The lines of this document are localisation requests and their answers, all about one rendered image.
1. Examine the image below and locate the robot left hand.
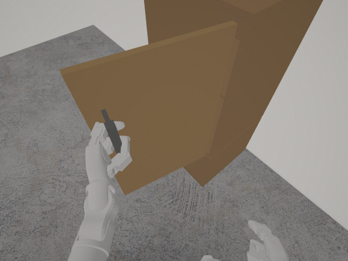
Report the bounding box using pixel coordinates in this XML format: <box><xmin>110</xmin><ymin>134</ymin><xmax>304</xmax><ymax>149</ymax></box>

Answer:
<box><xmin>85</xmin><ymin>121</ymin><xmax>132</xmax><ymax>184</ymax></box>

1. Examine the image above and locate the robot left forearm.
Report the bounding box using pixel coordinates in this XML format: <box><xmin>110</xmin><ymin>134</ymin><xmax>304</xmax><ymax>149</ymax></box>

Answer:
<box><xmin>68</xmin><ymin>179</ymin><xmax>120</xmax><ymax>261</ymax></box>

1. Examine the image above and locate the right robot shin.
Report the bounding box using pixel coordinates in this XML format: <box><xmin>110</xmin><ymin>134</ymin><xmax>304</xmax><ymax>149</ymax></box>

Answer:
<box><xmin>201</xmin><ymin>255</ymin><xmax>213</xmax><ymax>260</ymax></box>

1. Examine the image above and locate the robot right hand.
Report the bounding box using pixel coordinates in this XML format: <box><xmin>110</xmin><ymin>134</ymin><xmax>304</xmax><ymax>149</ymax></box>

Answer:
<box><xmin>247</xmin><ymin>220</ymin><xmax>290</xmax><ymax>261</ymax></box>

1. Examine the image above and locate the handle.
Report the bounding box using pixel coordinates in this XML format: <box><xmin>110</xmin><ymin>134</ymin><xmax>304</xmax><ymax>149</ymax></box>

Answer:
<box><xmin>101</xmin><ymin>109</ymin><xmax>122</xmax><ymax>154</ymax></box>

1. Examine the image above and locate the cupboard door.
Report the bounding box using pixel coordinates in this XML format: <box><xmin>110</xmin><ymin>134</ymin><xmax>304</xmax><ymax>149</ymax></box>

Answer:
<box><xmin>60</xmin><ymin>21</ymin><xmax>238</xmax><ymax>195</ymax></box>

